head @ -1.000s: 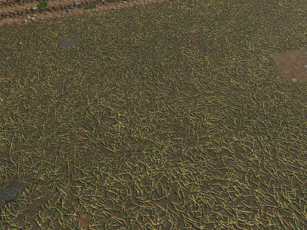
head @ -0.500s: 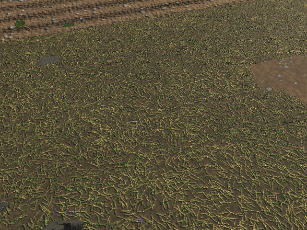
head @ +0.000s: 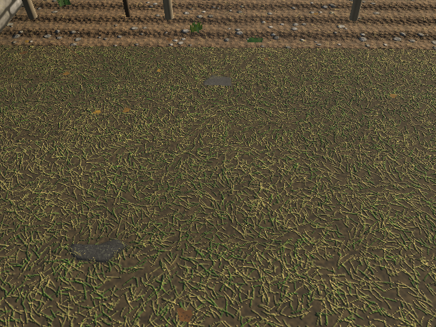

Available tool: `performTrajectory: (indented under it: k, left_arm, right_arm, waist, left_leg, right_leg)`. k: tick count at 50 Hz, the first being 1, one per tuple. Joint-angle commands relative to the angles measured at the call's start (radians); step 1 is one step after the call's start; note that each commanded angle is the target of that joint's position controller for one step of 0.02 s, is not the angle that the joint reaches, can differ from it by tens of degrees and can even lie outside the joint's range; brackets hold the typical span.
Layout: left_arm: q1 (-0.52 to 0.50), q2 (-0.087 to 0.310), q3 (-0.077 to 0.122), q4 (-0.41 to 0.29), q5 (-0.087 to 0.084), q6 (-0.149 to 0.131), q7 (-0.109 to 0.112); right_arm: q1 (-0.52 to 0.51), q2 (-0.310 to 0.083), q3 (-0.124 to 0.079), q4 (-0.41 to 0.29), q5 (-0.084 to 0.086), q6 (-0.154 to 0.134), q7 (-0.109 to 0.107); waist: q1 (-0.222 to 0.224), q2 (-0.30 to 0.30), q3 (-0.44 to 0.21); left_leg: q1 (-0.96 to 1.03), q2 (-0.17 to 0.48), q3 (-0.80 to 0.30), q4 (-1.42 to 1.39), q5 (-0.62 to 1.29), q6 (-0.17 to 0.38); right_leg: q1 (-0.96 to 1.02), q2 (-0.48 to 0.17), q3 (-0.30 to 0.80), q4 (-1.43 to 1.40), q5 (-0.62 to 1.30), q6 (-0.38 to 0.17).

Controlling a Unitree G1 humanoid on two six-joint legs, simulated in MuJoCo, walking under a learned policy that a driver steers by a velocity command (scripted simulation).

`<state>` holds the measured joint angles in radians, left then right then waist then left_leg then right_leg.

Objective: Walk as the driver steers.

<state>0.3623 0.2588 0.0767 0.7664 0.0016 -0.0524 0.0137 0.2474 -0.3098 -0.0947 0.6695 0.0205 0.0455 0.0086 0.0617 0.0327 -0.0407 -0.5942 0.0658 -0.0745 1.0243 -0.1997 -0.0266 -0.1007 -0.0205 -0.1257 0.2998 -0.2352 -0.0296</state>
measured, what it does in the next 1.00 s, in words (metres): goes down: left foot, then right foot 0.16 m lower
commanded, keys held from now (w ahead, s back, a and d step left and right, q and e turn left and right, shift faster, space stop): w+q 0.16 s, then w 0.02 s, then w+e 0.82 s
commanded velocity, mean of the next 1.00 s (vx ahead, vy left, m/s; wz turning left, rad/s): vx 0.47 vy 0.00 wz -0.13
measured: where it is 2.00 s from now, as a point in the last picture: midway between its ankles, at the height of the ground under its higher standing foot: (223, 272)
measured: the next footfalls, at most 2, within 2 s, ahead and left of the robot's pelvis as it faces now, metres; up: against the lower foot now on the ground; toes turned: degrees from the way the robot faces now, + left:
left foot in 0.22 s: +0.08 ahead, +0.20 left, +0.00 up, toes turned +11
right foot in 0.66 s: +0.46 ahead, +0.11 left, -0.16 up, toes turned +3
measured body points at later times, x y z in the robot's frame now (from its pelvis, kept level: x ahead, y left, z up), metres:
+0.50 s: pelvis +0.19 +0.13 -0.05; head +0.21 +0.16 +0.40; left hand +0.37 +0.39 -0.15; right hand +0.18 -0.13 -0.17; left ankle +0.04 +0.19 -0.75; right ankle +0.38 +0.02 -0.73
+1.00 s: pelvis +0.49 +0.20 -0.18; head +0.52 +0.20 +0.27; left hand +0.61 +0.44 -0.31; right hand +0.65 -0.08 -0.25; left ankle +0.67 +0.32 -0.89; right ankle +0.42 +0.11 -0.91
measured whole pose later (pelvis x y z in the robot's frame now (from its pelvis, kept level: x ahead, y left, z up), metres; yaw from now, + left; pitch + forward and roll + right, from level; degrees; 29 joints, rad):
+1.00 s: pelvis +0.49 +0.20 -0.18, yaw -13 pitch +3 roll -2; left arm 0.30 0.24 0.06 0.78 -0.03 -0.01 0.02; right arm 0.12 -0.24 -0.04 0.62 -0.01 -0.09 -0.03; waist 0.05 0.01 -0.01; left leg -0.59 0.04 -0.14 0.62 -0.08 -0.06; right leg -0.23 0.19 0.22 0.57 -0.36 -0.08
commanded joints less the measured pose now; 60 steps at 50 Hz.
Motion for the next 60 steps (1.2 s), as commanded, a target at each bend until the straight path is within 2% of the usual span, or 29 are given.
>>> performTrajectory:
  k: [1,6,9,11,12,13,14,15,17,19,24,29,31,33,34,35,36,37,38,39,41,44,48,51,52,53,54,56,60]
  left_arm:
    - [-0.048,0.189,0.048,-0.056,0.020,-0.045,-0.002]
    - [-0.045,0.185,0.046,-0.043,0.000,-0.040,-0.021]
    - [-0.130,0.214,0.052,-0.051,-0.031,-0.045,-0.033]
    - [-0.270,0.171,0.032,-0.070,-0.031,-0.064,-0.047]
    - [-0.232,0.062,0.001,-0.110,-0.001,-0.084,-0.057]
    - [-0.128,0.057,-0.009,-0.119,-0.020,-0.101,-0.046]
    - [-0.169,0.126,0.010,-0.105,-0.066,-0.093,-0.040]
    - [-0.240,0.112,0.001,-0.132,-0.078,-0.078,-0.029]
    - [-0.203,0.117,0.003,-0.094,-0.047,-0.046,-0.019]
    - [-0.200,0.140,0.015,-0.077,-0.047,-0.037,-0.045]
    - [-0.386,-0.001,-0.026,-0.117,-0.003,-0.033,-0.113]
    - [-0.501,-0.012,-0.041,-0.157,-0.018,-0.024,-0.138]
    - [-0.415,0.004,-0.033,-0.120,-0.016,-0.042,-0.140]
    - [-0.069,0.055,-0.001,-0.015,-0.002,-0.039,-0.131]
    - [0.147,0.083,0.010,0.045,0.003,-0.023,-0.114]
    - [0.129,0.184,0.023,0.036,0.010,-0.020,-0.094]
    - [0.124,0.183,0.035,-0.001,-0.008,-0.001,-0.075]
    - [0.056,0.185,0.033,-0.021,-0.017,0.005,-0.051]
    - [-0.069,0.184,0.036,-0.050,-0.012,0.008,-0.034]
    - [-0.215,0.113,0.008,-0.096,-0.019,0.004,-0.025]
    - [-0.291,0.093,-0.003,-0.121,-0.006,-0.009,-0.032]
    - [-0.188,0.121,0.017,-0.069,-0.024,-0.004,0.005]
    - [-0.072,0.108,0.016,-0.039,-0.037,0.032,0.011]
    - [-0.069,0.092,0.011,-0.056,-0.030,0.045,0.008]
    - [-0.073,0.044,-0.004,-0.069,-0.015,0.038,0.002]
    - [0.038,0.006,-0.018,-0.089,-0.042,0.029,0.001]
    - [0.041,0.082,-0.007,-0.086,-0.039,0.023,-0.002]
    - [-0.096,0.134,0.017,-0.105,-0.034,0.036,-0.002]
    - [-0.090,0.096,0.023,-0.116,-0.032,0.061,-0.010]
  right_arm:
    - [-0.031,-0.079,-0.023,-0.073,-0.009,-0.030,0.007]
    - [-0.097,-0.061,-0.016,-0.113,-0.001,-0.019,0.017]
    - [0.036,-0.056,-0.015,-0.071,0.003,-0.008,0.020]
    - [0.435,-0.127,-0.061,0.086,0.004,-0.022,0.016]
    - [0.429,-0.225,-0.065,0.096,0.007,-0.041,0.010]
    - [0.388,-0.228,-0.041,0.051,0.019,-0.079,0.026]
    - [0.365,-0.169,-0.027,0.054,0.022,-0.100,0.047]
    - [0.325,-0.184,-0.031,0.068,0.017,-0.112,0.053]
    - [0.153,-0.107,-0.004,0.043,-0.002,-0.136,0.044]
    - [0.093,-0.058,0.014,0.027,-0.023,-0.169,0.013]
    - [0.250,-0.035,0.023,0.116,-0.011,-0.168,-0.088]
    - [0.359,0.020,0.040,0.142,-0.003,-0.119,-0.077]
    - [0.330,0.017,0.043,0.130,0.004,-0.105,-0.091]
    - [0.271,-0.029,0.030,0.150,0.004,-0.108,-0.080]
    - [0.180,-0.038,0.023,0.124,-0.009,-0.129,-0.057]
    - [0.318,0.030,0.057,0.051,-0.020,-0.156,-0.031]
    - [0.276,-0.052,0.056,0.002,-0.013,-0.176,-0.018]
    - [0.227,-0.079,0.049,-0.032,0.012,-0.197,-0.008]
    - [0.186,-0.075,0.045,-0.045,0.026,-0.201,-0.021]
    - [0.136,-0.107,0.024,-0.029,-0.001,-0.173,-0.041]
    - [0.128,-0.079,0.019,-0.027,-0.046,-0.138,-0.065]
    - [0.014,0.012,0.043,-0.060,-0.061,-0.149,-0.059]
    - [-0.111,0.010,0.035,-0.109,-0.023,-0.142,-0.040]
    - [-0.020,-0.044,0.003,-0.104,-0.020,-0.161,-0.026]
    - [0.105,-0.100,-0.015,-0.090,-0.029,-0.164,-0.034]
    - [0.217,-0.182,-0.037,-0.056,-0.048,-0.152,-0.029]
    - [0.232,-0.144,-0.034,-0.065,-0.024,-0.149,-0.024]
    - [0.121,-0.087,-0.014,-0.091,-0.031,-0.135,-0.028]
    - [0.010,-0.035,0.003,-0.078,-0.033,-0.138,-0.015]
  waist:
    - [-0.021,-0.113,0.038]
    - [-0.001,-0.168,0.101]
    - [-0.093,-0.189,0.053]
    - [-0.323,-0.007,-0.009]
    - [-0.244,0.315,0.100]
    - [-0.161,0.385,0.012]
    - [-0.155,0.181,0.086]
    - [-0.129,0.116,0.107]
    - [-0.050,-0.008,0.105]
    - [-0.020,-0.002,0.089]
    - [-0.097,-0.002,0.055]
    - [-0.187,-0.004,0.139]
    - [-0.152,0.016,0.141]
    - [0.029,0.046,-0.012]
    - [0.148,-0.113,-0.070]
    - [0.022,-0.259,-0.257]
    - [0.074,-0.155,-0.417]
    - [0.021,-0.049,-0.385]
    - [-0.056,-0.019,-0.252]
    - [-0.125,0.078,-0.071]
    - [-0.178,0.070,0.051]
    - [-0.095,-0.056,-0.019]
    - [-0.035,-0.102,-0.035]
    - [-0.105,-0.114,-0.041]
    - [-0.159,-0.050,-0.104]
    - [-0.135,0.282,-0.230]
    - [-0.152,0.277,-0.191]
    - [-0.147,0.086,0.001]
    - [-0.077,0.092,0.060]
  left_leg:
    - [-0.101,0.037,0.009,0.096,0.102,0.002]
    - [-0.055,0.046,0.084,0.019,-0.017,0.036]
    - [0.262,-0.020,0.199,-0.091,-0.116,0.072]
    - [0.700,-0.140,0.270,-0.367,0.048,0.127]
    - [0.730,0.051,-0.107,-0.444,0.214,0.200]
    - [0.609,0.207,-0.470,-0.622,0.216,0.311]
    - [0.561,0.262,-0.479,-0.673,0.234,0.336]
    - [0.520,0.299,-0.514,-0.676,0.060,0.356]
    - [0.392,0.285,-0.374,-0.575,0.057,0.287]
    - [0.328,0.181,-0.172,-0.584,0.007,0.184]
    - [0.135,0.041,0.138,-0.503,-0.071,0.081]
    - [0.445,0.075,0.108,-0.231,0.038,0.066]
    - [0.519,0.095,0.093,-0.078,0.302,0.052]
    - [0.396,0.060,0.117,0.387,0.538,0.042]
    - [0.048,-0.055,0.197,0.881,0.008,0.002]
    - [-0.407,-0.052,0.021,1.007,-0.567,-0.016]
    - [-0.472,-0.017,-0.088,0.949,-0.560,-0.026]
    - [-0.544,0.007,-0.156,0.728,-0.355,0.006]
    - [-0.549,0.014,-0.101,0.607,-0.228,0.005]
    - [-0.446,0.041,-0.097,0.422,-0.134,-0.040]
    - [-0.150,0.070,-0.061,0.156,-0.149,-0.098]
    - [0.173,-0.003,0.024,-0.201,0.174,-0.080]
    - [0.182,-0.080,0.016,-0.391,0.146,-0.045]
    - [0.362,-0.056,-0.018,-0.517,0.104,0.035]
    - [0.563,0.082,-0.139,-0.523,0.063,0.096]
    - [0.806,0.300,-0.541,-0.609,-0.168,0.256]
    - [0.813,0.359,-0.757,-0.688,-0.402,0.274]
    - [0.608,0.273,-0.505,-0.711,-0.332,0.205]
    - [0.386,0.172,-0.207,-0.796,-0.093,0.186]
  right_leg:
    - [0.026,-0.310,0.196,-0.122,-0.052,-0.203]
    - [-0.003,-0.302,0.086,-0.036,-0.049,-0.165]
    - [-0.151,-0.280,-0.012,0.171,0.150,-0.114]
    - [-0.402,-0.175,-0.081,0.757,0.374,-0.048]
    - [-0.766,-0.051,-0.008,1.235,-0.401,0.002]
    - [-0.832,0.026,0.203,1.245,-0.417,-0.040]
    - [-0.883,0.021,0.212,1.233,-0.317,-0.054]
    - [-0.949,0.007,0.230,1.200,-0.267,-0.071]
    - [-0.874,-0.064,0.329,1.020,-0.102,-0.082]
    - [-0.757,-0.052,0.336,0.796,0.179,-0.080]
    - [-0.341,0.082,0.139,0.339,0.908,-0.057]
    - [-0.534,0.081,0.120,0.141,0.741,-0.050]
    - [-0.525,0.061,0.134,0.038,0.653,-0.047]
    - [-0.135,0.032,0.107,0.015,0.658,-0.127]
    - [0.254,-0.049,0.209,0.016,0.884,-0.233]
    - [0.741,-0.245,0.510,0.419,1.173,-0.372]
    - [0.798,-0.306,0.636,0.361,0.980,-0.465]
    - [0.712,-0.319,0.704,0.229,0.483,-0.469]
    - [0.462,-0.339,0.846,0.085,0.097,-0.453]
    - [0.151,-0.298,0.805,0.020,0.205,-0.413]
    - [-0.296,-0.189,0.674,-0.003,0.370,-0.374]
    - [-0.442,0.017,0.425,0.046,0.474,-0.258]
    - [-0.267,0.006,0.531,0.121,0.228,-0.208]
    - [-0.227,0.004,0.593,0.237,0.060,-0.146]
    - [-0.331,0.059,0.506,0.453,-0.057,-0.097]
    - [-0.573,0.190,0.334,0.783,-0.340,-0.032]
    - [-0.728,0.113,0.306,0.960,-0.366,-0.003]
    - [-0.749,0.044,0.268,1.030,-0.180,0.015]
    - [-0.606,-0.043,0.235,0.902,-0.071,0.025]
Velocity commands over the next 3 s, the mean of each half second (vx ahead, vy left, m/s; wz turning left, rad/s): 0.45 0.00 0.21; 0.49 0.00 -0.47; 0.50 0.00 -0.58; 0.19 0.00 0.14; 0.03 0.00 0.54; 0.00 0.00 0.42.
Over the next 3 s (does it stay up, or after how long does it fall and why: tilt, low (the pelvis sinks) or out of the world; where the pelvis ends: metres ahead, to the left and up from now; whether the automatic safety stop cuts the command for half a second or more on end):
stays up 0.98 0.07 -0.34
